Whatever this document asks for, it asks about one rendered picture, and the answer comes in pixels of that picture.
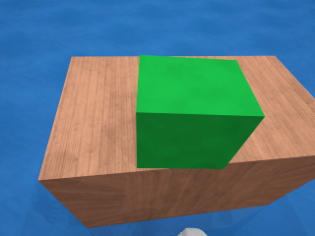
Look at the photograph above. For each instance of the pedestal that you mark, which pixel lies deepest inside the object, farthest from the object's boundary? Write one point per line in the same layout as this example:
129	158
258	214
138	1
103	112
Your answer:
90	163

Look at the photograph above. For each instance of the carton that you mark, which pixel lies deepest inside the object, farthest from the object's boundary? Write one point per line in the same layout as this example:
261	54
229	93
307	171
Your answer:
192	113

